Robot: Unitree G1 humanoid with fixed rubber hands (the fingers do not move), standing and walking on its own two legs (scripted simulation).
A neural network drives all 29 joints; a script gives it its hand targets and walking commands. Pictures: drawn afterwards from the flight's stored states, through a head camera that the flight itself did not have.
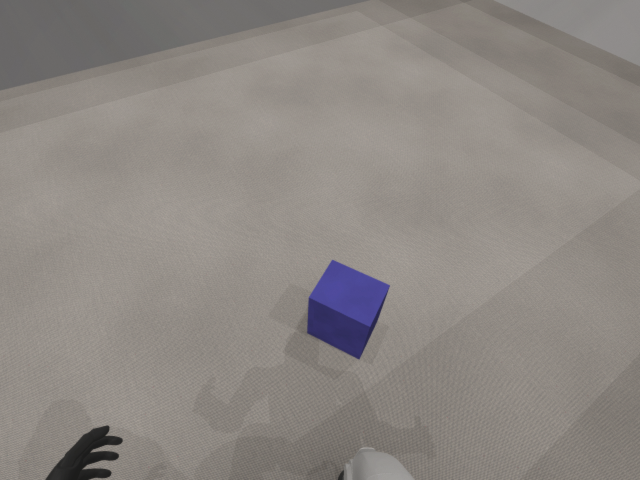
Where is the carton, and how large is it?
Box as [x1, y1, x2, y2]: [307, 260, 389, 358]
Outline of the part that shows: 332,260 309,296 307,332 359,358 377,320 389,285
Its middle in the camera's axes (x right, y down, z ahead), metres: +0.09 +0.22 +1.22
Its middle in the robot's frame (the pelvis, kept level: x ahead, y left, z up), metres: +0.66 -0.14 -0.62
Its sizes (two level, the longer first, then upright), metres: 0.193 0.154 0.239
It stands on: the floor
